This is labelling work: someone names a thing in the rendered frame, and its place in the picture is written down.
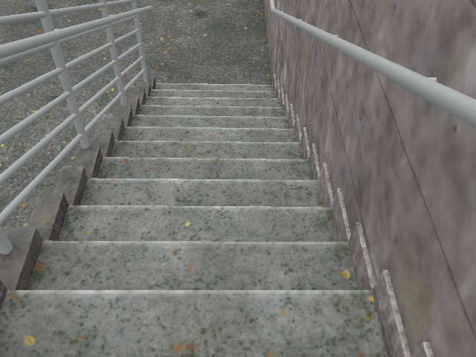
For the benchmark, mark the stairs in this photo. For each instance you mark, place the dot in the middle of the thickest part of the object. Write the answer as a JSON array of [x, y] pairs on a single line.
[[203, 235]]

